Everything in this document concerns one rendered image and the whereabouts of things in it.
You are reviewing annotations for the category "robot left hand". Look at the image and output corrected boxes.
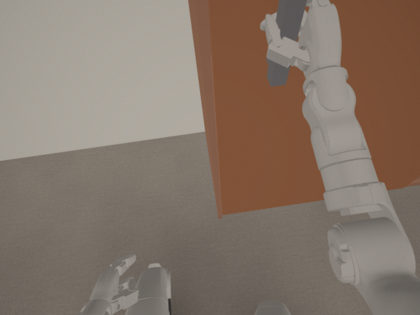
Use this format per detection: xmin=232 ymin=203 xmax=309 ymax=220
xmin=90 ymin=254 xmax=138 ymax=315

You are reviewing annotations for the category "handle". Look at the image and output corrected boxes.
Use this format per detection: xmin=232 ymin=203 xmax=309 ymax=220
xmin=266 ymin=0 xmax=307 ymax=87

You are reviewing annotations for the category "robot right hand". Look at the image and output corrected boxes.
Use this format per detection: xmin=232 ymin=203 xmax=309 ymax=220
xmin=260 ymin=0 xmax=342 ymax=78

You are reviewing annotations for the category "robot right thigh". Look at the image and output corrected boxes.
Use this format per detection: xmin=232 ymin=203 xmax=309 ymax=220
xmin=255 ymin=301 xmax=291 ymax=315

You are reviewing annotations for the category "robot thigh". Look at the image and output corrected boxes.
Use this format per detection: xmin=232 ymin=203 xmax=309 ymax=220
xmin=125 ymin=267 xmax=171 ymax=315
xmin=255 ymin=301 xmax=291 ymax=315

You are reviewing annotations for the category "robot right upper arm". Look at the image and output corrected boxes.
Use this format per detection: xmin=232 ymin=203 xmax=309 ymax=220
xmin=327 ymin=217 xmax=420 ymax=315

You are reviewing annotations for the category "robot right forearm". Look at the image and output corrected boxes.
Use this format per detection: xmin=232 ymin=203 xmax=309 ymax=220
xmin=302 ymin=66 xmax=415 ymax=272

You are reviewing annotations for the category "robot left thigh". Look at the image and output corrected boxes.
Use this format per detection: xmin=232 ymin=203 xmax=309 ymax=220
xmin=125 ymin=267 xmax=171 ymax=315

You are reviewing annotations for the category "robot left forearm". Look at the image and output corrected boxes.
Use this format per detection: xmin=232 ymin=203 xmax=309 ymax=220
xmin=78 ymin=299 xmax=112 ymax=315

